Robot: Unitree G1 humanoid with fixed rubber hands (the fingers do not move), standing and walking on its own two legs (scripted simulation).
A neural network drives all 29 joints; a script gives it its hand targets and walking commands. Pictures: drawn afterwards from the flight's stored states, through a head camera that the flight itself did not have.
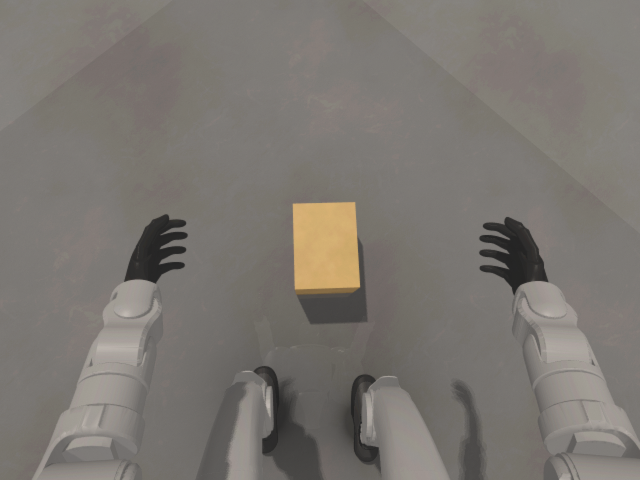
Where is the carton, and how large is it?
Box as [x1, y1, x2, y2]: [293, 202, 359, 294]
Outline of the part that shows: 354,202 293,204 294,277 296,294 352,292 359,287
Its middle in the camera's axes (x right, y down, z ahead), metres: +0.01 +0.02 +1.01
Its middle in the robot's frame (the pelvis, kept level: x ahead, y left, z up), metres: +0.49 -0.01 -0.62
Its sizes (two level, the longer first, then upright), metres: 0.213 0.156 0.151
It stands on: the floor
